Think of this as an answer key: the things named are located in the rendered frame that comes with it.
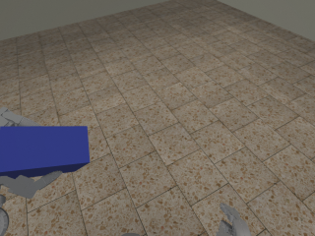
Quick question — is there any robot left forearm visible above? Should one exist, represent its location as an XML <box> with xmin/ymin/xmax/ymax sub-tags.
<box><xmin>0</xmin><ymin>194</ymin><xmax>10</xmax><ymax>236</ymax></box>

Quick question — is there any sponge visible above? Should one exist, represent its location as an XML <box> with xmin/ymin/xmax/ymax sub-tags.
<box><xmin>0</xmin><ymin>126</ymin><xmax>90</xmax><ymax>179</ymax></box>

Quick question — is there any robot left hand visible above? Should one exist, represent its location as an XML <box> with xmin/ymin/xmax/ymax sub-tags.
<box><xmin>0</xmin><ymin>107</ymin><xmax>63</xmax><ymax>199</ymax></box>

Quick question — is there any robot right hand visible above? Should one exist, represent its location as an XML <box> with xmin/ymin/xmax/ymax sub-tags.
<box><xmin>216</xmin><ymin>203</ymin><xmax>252</xmax><ymax>236</ymax></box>

